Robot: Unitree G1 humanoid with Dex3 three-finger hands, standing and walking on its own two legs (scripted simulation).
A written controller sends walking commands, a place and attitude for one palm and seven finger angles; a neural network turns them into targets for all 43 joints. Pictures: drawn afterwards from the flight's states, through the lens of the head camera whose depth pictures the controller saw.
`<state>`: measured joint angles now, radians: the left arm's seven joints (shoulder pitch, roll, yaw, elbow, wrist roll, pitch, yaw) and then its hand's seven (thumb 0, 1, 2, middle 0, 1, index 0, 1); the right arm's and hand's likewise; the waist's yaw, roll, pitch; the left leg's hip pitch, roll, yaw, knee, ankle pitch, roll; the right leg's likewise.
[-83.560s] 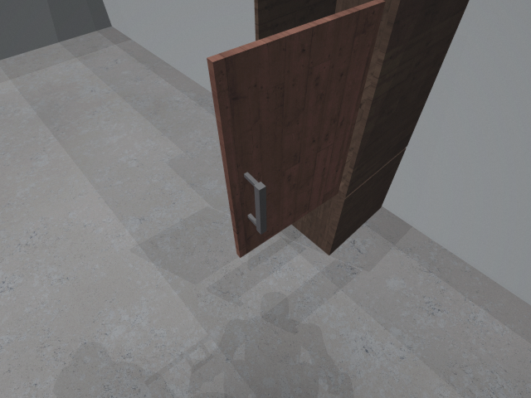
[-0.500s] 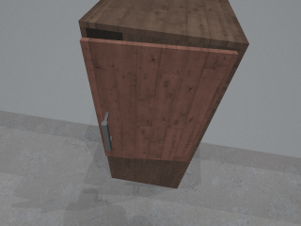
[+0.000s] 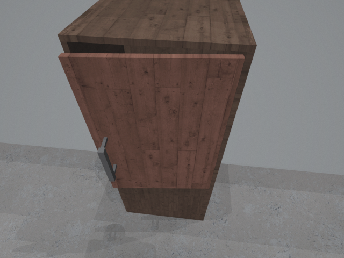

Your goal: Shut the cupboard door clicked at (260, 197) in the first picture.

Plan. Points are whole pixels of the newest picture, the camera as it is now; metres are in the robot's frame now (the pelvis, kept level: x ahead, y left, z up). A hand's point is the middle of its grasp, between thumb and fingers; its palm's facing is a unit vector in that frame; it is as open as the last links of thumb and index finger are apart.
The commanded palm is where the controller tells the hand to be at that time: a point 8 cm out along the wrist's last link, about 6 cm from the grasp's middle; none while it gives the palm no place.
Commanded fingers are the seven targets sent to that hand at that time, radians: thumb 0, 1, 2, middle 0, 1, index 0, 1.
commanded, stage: come to a stop and stand still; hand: left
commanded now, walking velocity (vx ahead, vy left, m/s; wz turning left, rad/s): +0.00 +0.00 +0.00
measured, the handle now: (108, 160) +0.43 +0.23 -0.09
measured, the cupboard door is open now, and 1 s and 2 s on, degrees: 6 6 6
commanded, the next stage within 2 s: look again from close up in 0.62 s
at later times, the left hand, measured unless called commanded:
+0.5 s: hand out of the picture +0.00 +0.13 -0.16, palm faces +0.02 -0.98 -0.19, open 7.4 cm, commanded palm none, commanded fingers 0.00 0.90 0.90 -0.20 -0.30 -0.20 -0.30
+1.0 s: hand out of the picture -0.01 +0.14 -0.16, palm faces +0.02 -0.98 -0.19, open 7.4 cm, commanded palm none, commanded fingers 0.00 0.90 0.90 -0.20 -0.30 -0.20 -0.30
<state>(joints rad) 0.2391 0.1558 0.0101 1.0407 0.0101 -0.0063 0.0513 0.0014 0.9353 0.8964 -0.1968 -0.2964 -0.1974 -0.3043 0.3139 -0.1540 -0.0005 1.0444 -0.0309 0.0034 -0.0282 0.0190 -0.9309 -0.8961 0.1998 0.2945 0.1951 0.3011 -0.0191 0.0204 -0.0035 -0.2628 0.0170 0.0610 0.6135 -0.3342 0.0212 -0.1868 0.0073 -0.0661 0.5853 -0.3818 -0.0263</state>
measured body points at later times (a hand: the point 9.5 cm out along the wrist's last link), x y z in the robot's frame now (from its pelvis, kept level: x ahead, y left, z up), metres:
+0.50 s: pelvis +0.02 -0.03 +0.01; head +0.02 -0.04 +0.46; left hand +0.00 +0.18 -0.15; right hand +0.03 -0.26 -0.15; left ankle +0.00 +0.11 -0.73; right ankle -0.04 -0.10 -0.73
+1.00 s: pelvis +0.00 -0.02 +0.01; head +0.01 -0.03 +0.46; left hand -0.01 +0.19 -0.15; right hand -0.02 -0.23 -0.15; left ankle +0.00 +0.11 -0.73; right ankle -0.04 -0.10 -0.73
